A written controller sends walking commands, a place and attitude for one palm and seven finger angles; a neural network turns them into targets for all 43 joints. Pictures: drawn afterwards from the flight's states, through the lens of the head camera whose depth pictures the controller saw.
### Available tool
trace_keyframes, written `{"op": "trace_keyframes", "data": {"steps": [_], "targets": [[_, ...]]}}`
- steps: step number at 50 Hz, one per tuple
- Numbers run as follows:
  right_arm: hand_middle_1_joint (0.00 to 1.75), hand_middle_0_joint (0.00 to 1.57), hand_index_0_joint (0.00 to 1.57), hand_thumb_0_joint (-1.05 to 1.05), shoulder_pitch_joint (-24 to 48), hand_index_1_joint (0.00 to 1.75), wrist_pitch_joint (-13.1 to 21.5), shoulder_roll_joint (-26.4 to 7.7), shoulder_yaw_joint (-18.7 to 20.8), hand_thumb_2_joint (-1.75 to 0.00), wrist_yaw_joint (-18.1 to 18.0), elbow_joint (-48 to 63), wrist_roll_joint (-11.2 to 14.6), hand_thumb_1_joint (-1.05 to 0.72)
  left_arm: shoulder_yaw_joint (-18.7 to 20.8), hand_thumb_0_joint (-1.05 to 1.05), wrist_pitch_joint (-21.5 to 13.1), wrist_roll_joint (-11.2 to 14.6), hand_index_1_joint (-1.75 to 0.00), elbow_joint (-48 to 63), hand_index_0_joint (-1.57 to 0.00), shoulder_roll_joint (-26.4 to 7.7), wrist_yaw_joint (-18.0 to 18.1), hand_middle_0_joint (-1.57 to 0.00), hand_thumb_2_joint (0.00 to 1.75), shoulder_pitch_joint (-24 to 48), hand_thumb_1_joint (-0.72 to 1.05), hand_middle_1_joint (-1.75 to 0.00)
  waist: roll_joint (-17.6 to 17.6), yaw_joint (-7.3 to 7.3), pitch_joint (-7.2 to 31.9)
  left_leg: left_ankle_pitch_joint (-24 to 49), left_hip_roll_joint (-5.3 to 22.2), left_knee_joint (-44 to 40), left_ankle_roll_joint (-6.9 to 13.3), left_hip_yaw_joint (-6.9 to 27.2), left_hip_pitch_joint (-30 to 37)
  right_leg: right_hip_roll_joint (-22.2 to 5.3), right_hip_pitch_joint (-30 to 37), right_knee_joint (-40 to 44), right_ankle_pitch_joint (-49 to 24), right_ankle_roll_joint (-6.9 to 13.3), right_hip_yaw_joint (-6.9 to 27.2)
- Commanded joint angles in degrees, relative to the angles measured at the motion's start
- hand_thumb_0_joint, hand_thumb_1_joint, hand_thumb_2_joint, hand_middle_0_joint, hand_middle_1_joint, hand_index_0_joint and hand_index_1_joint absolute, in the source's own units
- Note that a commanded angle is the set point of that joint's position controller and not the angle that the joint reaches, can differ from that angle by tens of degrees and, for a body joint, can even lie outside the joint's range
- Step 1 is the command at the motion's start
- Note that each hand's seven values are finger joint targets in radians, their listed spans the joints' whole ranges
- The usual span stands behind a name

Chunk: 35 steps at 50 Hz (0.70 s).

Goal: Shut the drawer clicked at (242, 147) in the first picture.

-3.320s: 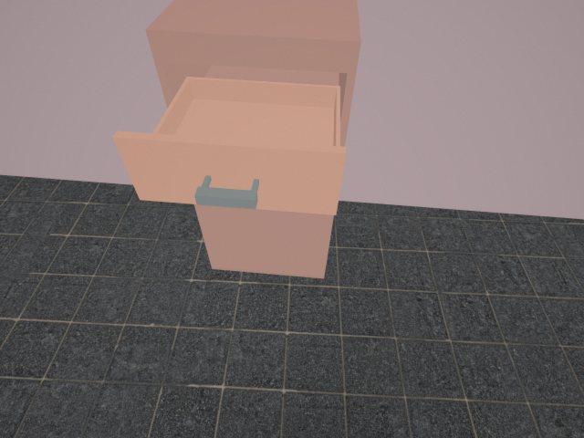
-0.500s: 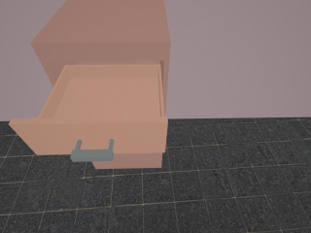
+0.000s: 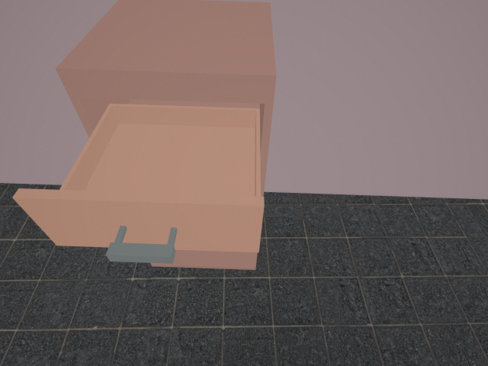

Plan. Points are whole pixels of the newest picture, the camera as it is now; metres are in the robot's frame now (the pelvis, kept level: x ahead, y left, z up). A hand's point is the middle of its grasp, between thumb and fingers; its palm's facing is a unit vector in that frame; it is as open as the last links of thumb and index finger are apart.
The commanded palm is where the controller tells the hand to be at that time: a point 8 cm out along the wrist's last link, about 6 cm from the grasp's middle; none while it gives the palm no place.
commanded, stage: look again from close up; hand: left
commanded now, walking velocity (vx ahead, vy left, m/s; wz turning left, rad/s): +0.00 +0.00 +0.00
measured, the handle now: (144, 242) +0.31 +0.20 +0.01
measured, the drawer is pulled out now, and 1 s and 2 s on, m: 0.29 0.29 0.29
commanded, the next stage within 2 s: raise the hand and make a fist in 0.62 s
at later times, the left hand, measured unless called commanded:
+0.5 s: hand out of the picture +0.05 +0.21 -0.18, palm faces +0.01 -0.97 -0.23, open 7.4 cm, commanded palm none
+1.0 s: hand (136, 330) +0.18 +0.19 -0.03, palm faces +0.17 -0.99 -0.01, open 7.0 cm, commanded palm +0.11 +0.24 -0.04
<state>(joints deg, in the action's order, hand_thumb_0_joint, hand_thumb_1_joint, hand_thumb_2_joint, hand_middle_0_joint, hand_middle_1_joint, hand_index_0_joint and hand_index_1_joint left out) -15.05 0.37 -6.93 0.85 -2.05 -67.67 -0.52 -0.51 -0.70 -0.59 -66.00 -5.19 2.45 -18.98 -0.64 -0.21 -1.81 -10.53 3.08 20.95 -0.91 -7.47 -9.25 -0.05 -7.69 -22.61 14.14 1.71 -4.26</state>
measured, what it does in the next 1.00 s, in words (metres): stands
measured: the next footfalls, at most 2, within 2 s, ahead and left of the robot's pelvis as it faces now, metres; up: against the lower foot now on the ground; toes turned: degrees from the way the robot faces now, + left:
none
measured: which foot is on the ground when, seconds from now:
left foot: down 0.00-1.00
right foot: down 0.00-1.00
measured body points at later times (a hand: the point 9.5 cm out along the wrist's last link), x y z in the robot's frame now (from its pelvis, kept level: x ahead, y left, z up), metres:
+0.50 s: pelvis +0.02 +0.03 -0.01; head +0.03 +0.02 +0.44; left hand +0.05 +0.26 -0.16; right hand +0.02 -0.19 -0.17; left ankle +0.01 +0.13 -0.75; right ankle -0.02 -0.09 -0.74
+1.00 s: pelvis -0.01 +0.01 -0.04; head +0.01 +0.00 +0.41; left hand +0.17 +0.24 -0.03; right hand +0.17 -0.25 -0.11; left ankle +0.01 +0.13 -0.74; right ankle -0.02 -0.09 -0.74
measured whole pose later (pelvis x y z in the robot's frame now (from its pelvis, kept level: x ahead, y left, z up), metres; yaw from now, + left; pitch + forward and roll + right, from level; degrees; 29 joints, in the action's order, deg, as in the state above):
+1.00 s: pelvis -0.01 +0.01 -0.04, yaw +2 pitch +8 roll +1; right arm -10.6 14.8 -13.6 3.5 0.1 -38.7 0.2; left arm 6.4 -21.3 11.4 -9.3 -7.3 -6.2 -25.5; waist -0.3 1.7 6.6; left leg -20.5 1.8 45.4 -0.1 -4.3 -32.4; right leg -2.3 -30.4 -47.7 24.9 1.2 -4.0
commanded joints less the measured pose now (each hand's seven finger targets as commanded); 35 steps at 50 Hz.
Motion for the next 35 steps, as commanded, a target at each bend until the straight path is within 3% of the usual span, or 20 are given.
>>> {"op": "trace_keyframes", "data": {"steps": [1, 2, 3, 4, 5, 9, 10, 12, 13, 14, 18, 19, 25, 35], "targets": [[0.3, 0.2, 0.2, 0.0, -1.7, 0.3, 0.3, -3.2, 0.1, -0.9, 1.1, 7.1, -0.1, -0.9, 1.2, 0.0, -2.5, -0.7, -0.3, 3.1, -0.2, -10.4, 1.5, -0.2, 0.9, -4.3, 0.9, -0.3, -1.0, 1.76, -0.9, -8.9, 1.6, 11.7, 0.4, 5.0, -5.2, -12.6, -5.8, 6.5, -13.9, 0.4, 12.1], [0.3, 0.2, 0.2, 0.0, -4.4, 0.3, 0.2, -3.8, 0.3, -0.9, 1.3, 6.7, -0.3, -0.9, 1.1, 0.0, -2.7, -0.7, -0.3, 4.4, -0.2, -9.8, 1.1, -0.2, 0.9, -1.5, 0.9, -0.3, -0.3, 2.97, 0.8, -7.7, 1.5, 11.5, 0.4, 5.0, -3.5, -11.3, -8.2, 6.9, 0.1, 2.7, 10.9], [0.3, 0.2, 0.2, 0.0, -5.9, 0.3, 0.5, -3.8, 0.1, -0.9, 1.5, 6.7, -0.4, -0.9, 1.1, 0.0, -3.0, -0.5, -0.3, 5.2, -0.2, -9.0, 0.9, -0.2, 0.9, -1.0, 0.9, -0.3, 0.0, 3.41, 1.4, -3.5, 1.2, 10.0, 0.6, 5.7, -3.1, -9.5, -8.2, 5.1, -0.4, 3.4, 10.1], [0.3, 0.2, 0.2, 0.0, -6.4, 0.3, 1.1, -3.6, -0.2, -0.9, 1.4, 6.6, -0.5, -0.9, 1.2, 0.0, -3.1, -0.5, -0.3, 5.5, -0.2, -8.9, 0.7, -0.2, 0.9, -0.9, 0.9, -0.3, 1.7, 2.74, 2.5, -0.5, 1.7, 7.8, 1.0, 5.3, -1.2, -8.9, -7.5, 3.2, -4.1, 3.3, 8.4], [0.3, 0.2, 0.2, 0.0, -6.4, 0.3, 1.1, -4.6, -0.2, -0.9, 1.3, 7.1, -0.5, -0.9, 1.1, 0.0, -2.7, -0.3, -0.3, 5.8, -0.2, -8.4, 0.6, -0.2, 0.9, -1.1, 0.9, -0.3, 1.7, 2.45, 1.9, -1.2, 1.9, 7.5, 1.3, 6.0, -2.2, -8.0, -7.7, 2.1, -1.9, 2.9, 8.3], [0.3, 0.2, 0.2, 0.0, -5.3, 0.3, 1.5, -5.9, -0.4, -0.9, 0.8, 7.9, -0.3, -0.9, 0.7, 0.0, -1.5, -0.2, -0.3, 6.0, -0.2, -7.8, 0.2, -0.2, 0.9, -1.8, 0.9, -0.3, 2.8, 0.65, -1.7, 4.1, 3.4, 3.9, 2.8, 8.0, -4.8, -5.5, -5.8, -1.6, -4.4, 1.4, 5.9], [0.3, 0.2, 0.2, 0.0, -5.3, 0.3, 1.5, -6.5, -0.4, -0.9, 0.7, 8.1, -0.3, -0.9, 0.7, 0.0, -1.3, -0.2, -0.3, 6.0, -0.2, -7.7, 0.3, -0.2, 0.9, -2.2, 0.9, -0.3, 0.8, 0.39, -1.8, 5.4, 3.6, 4.3, 3.0, 8.4, -4.9, -5.3, -5.4, -2.2, -4.9, 1.2, 5.6], [0.3, 0.2, 0.2, 0.0, -5.2, 0.3, 1.5, -6.9, -0.4, -0.9, 0.7, 8.0, -0.3, -0.9, 0.7, 0.0, -1.0, -0.2, -0.3, 6.4, -0.2, -7.9, 0.3, -0.2, 0.9, -1.9, 0.9, -0.3, -1.1, 0.34, -2.2, 5.0, 3.5, 4.0, 3.1, 8.1, -4.8, -5.4, -5.2, -2.2, -4.9, 1.0, 5.6], [0.3, 0.2, 0.2, 0.0, -5.1, 0.3, 1.4, -7.0, -0.5, -0.9, 0.7, 8.0, -0.3, -0.9, 0.7, 0.0, -0.8, -0.1, -0.3, 6.7, -0.2, -8.2, 0.3, -0.2, 0.9, -1.6, 0.9, -0.3, -0.8, 0.31, -2.5, 4.2, 3.4, 3.5, 3.1, 8.1, -4.8, -5.5, -5.3, -2.1, -3.9, 0.9, 5.4], [0.3, 0.2, 0.2, 0.0, -4.9, 0.3, 1.5, -6.8, -0.6, -0.9, 0.6, 7.6, -0.4, -0.9, 0.8, 0.0, -0.6, -0.1, -0.3, 6.7, -0.2, -8.3, 0.2, -0.2, 0.9, -1.3, 0.9, -0.3, 2.2, 0.14, -3.0, 4.7, 3.4, 2.3, 3.3, 8.3, -4.7, -5.2, -5.3, -2.3, -3.3, 0.8, 5.3], [0.3, 0.2, 0.2, 0.0, -4.8, 0.3, 1.6, -7.3, -0.7, -0.9, 0.6, 7.3, -0.4, -0.9, 1.0, 0.0, -0.6, 0.0, -0.3, 7.2, -0.2, -9.3, 0.3, -0.2, 0.9, -0.8, 0.9, -0.3, -0.3, -0.02, -1.1, 8.3, 3.3, 2.9, 3.3, 8.0, -3.0, -5.7, -3.6, -2.6, -6.6, 0.6, 5.2], [0.3, 0.2, 0.2, 0.0, -4.6, 0.3, 1.7, -7.2, -0.6, -0.9, 0.5, 7.1, -0.4, -0.9, 1.1, 0.0, -0.4, 0.1, -0.3, 7.2, -0.2, -9.3, 0.2, -0.2, 0.9, -0.6, 0.9, -0.3, 1.2, -0.17, -1.1, 9.4, 3.5, 2.1, 3.4, 8.0, -2.1, -5.6, -3.8, -2.8, -6.7, 0.5, 4.8], [0.3, 0.2, 0.2, 0.0, -4.2, 0.3, 1.7, -8.1, -0.4, -0.9, 0.3, 6.6, -0.3, -0.9, 1.3, 0.0, -0.2, 0.1, -0.3, 7.2, -0.2, -9.9, 0.3, -0.2, 0.9, 0.1, 0.9, -0.3, 0.7, -0.13, -0.2, 14.1, 3.8, 2.5, 3.3, 7.7, 0.1, -5.8, -3.1, -2.9, -10.0, 0.1, 4.9], [0.3, 0.2, 0.2, 0.0, -3.4, 0.3, 1.5, -8.1, -0.4, -0.9, 0.3, 5.9, -0.2, -0.9, 1.3, 0.0, -0.2, 0.0, -0.3, 6.3, -0.2, -10.1, 0.2, -0.2, 0.9, -0.3, 0.9, -0.3, 0.7, -0.02, -0.3, 13.9, 3.8, 1.7, 3.1, 6.9, 1.9, -6.3, -2.9, -1.6, -12.2, -0.1, 5.3]]}}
